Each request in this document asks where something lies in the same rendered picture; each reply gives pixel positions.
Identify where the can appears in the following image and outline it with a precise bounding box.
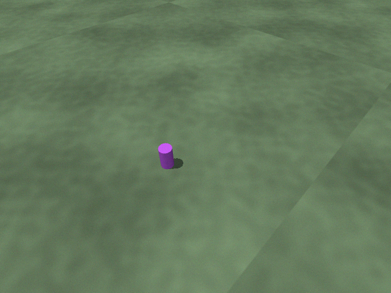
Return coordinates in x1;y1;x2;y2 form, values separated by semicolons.
158;143;174;169

